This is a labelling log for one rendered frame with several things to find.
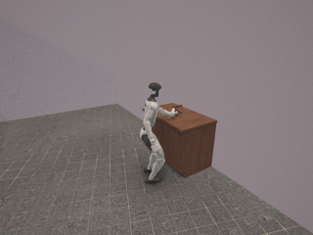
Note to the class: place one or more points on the left robot upper arm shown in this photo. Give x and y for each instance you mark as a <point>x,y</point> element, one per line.
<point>160,110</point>

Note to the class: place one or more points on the right robot upper arm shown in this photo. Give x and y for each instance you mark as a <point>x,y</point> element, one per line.
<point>152,108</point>

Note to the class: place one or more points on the robot torso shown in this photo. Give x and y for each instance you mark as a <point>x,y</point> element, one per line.
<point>152,120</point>

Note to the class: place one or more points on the robot left forearm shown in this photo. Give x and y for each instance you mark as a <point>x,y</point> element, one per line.
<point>167,113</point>

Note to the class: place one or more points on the robot right hand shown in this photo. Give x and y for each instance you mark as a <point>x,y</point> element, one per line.
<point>156,148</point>

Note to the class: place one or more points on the right robot foot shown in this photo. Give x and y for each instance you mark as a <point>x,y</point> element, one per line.
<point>153,180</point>

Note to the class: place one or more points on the counter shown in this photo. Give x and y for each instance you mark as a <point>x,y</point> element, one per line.
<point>187,139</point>

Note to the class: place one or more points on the robot right forearm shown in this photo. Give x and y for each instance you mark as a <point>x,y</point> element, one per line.
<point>150,133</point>

